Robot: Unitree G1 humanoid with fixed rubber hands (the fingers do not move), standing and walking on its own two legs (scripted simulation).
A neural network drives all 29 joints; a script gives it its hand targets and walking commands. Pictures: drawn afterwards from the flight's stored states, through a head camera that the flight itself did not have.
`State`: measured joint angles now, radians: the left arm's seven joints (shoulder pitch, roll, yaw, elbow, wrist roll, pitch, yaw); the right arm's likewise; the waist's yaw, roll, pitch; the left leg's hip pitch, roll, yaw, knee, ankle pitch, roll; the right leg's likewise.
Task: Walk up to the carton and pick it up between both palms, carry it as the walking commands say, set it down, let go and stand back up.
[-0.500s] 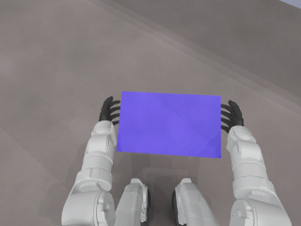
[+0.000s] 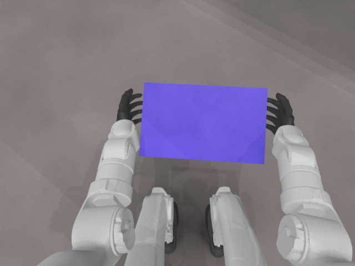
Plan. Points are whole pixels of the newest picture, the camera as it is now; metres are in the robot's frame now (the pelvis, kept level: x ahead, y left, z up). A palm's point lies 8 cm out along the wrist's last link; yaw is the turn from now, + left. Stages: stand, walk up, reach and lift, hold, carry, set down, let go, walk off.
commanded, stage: set down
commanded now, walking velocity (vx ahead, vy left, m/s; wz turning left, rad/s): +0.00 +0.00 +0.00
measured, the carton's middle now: (200, 125) +0.44 -0.04 -0.16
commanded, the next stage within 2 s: none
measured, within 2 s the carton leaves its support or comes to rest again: neither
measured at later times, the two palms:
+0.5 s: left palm (134, 126) +0.45 +0.15 -0.17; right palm (265, 129) +0.43 -0.21 -0.17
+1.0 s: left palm (142, 128) +0.47 +0.15 -0.26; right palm (255, 131) +0.45 -0.22 -0.27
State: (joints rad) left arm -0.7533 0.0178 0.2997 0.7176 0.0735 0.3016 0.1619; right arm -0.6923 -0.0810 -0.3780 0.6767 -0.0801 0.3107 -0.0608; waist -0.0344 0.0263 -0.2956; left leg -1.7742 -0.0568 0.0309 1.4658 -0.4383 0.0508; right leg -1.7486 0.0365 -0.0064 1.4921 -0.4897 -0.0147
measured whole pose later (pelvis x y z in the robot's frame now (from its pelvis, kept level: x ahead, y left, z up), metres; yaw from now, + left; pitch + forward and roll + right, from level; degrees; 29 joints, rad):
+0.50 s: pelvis -0.01 -0.01 -0.07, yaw +0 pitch +48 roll -1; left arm -0.89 0.08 0.29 0.75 0.03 0.29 0.17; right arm -0.83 -0.12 -0.36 0.69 -0.06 0.31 -0.08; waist -0.01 0.03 -0.26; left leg -2.07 -0.05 0.03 1.71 -0.47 0.04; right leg -2.04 0.04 -0.03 1.73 -0.53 -0.02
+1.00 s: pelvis -0.03 -0.01 -0.15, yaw +0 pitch +48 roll +0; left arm -1.07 0.15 0.25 0.82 -0.04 0.27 0.20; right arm -1.00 -0.22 -0.30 0.77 0.00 0.29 -0.08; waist -0.02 0.03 -0.12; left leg -2.30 -0.05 0.05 1.93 -0.48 0.05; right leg -2.27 0.04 -0.04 1.97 -0.54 -0.03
